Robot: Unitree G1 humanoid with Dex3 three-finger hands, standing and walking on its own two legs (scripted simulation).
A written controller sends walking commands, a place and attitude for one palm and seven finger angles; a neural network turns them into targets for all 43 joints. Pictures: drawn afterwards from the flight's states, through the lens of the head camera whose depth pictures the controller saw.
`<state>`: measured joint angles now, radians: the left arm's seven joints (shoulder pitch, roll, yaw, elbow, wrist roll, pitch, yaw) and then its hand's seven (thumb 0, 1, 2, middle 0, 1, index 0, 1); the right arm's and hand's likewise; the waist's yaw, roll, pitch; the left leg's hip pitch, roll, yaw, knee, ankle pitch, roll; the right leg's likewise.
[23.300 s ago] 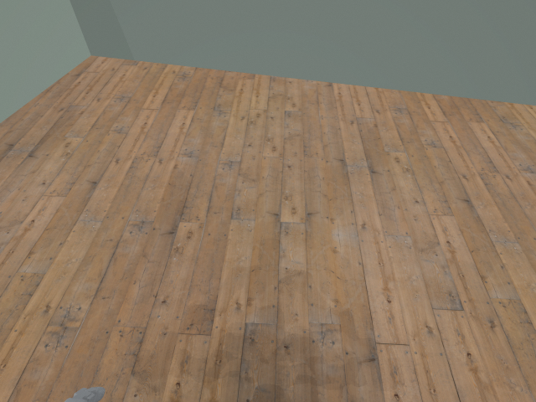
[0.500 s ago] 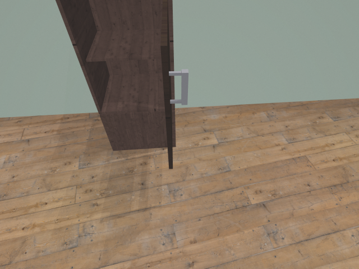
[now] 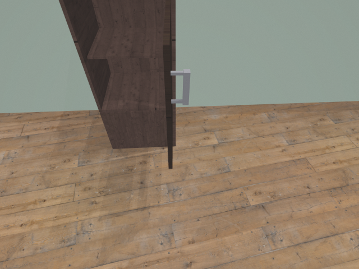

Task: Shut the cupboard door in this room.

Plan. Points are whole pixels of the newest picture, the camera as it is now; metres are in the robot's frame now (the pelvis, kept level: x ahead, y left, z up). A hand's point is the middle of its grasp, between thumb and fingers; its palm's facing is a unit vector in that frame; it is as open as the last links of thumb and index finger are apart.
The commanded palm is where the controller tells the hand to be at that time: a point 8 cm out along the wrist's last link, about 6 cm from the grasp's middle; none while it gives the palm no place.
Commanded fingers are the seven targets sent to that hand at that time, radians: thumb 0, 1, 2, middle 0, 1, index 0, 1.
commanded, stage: look at it before walking up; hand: left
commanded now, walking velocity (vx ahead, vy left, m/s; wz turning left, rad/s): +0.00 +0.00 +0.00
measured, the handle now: (180, 88) +0.64 +0.04 +0.04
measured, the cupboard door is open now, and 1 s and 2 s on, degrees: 87 87 87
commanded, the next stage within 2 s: walk around to get in front in 0.24 s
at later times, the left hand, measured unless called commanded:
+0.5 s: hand out of the picture -0.02 +0.18 -0.18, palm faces +0.02 -0.98 -0.18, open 7.4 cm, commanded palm none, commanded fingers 0.00 0.90 0.90 -0.20 -0.30 -0.20 -0.30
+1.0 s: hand out of the picture +0.08 +0.17 -0.16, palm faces -0.25 -0.92 -0.30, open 7.4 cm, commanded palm none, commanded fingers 0.00 0.90 0.90 -0.20 -0.30 -0.20 -0.30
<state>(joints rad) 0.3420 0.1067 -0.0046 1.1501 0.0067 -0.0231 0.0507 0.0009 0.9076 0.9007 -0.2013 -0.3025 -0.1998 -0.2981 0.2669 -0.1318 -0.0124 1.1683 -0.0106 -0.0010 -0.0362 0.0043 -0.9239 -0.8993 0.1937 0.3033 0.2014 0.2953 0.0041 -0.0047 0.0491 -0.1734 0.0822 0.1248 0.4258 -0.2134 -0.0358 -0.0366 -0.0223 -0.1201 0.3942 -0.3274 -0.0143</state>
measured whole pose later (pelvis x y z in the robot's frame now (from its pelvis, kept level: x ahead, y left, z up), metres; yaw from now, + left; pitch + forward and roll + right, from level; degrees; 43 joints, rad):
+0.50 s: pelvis +0.00 +0.01 +0.00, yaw -3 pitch -2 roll +0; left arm 0.31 0.12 0.02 1.11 0.01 0.01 0.04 0.00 0.91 0.90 -0.20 -0.30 -0.20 -0.30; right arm 0.24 -0.14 -0.03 1.14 -0.01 0.02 -0.04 0.00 -0.92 -0.90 0.20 0.30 0.20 0.30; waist 0.01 0.00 0.07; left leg -0.21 0.10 0.16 0.51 -0.26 -0.02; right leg -0.09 -0.02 -0.08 0.46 -0.34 0.00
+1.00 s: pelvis -0.05 -0.02 -0.01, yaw -19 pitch +0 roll +2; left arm 0.21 0.21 0.06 0.93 0.01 0.02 0.01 0.00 0.91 0.90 -0.20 -0.30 -0.20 -0.30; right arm 0.07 -0.23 -0.07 0.94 -0.02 0.06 -0.01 0.00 -0.91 -0.90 0.20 0.30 0.20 0.30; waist 0.03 0.03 0.12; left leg -0.50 0.08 0.04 1.14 -0.39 -0.08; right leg -0.29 0.03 -0.02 0.56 -0.27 -0.07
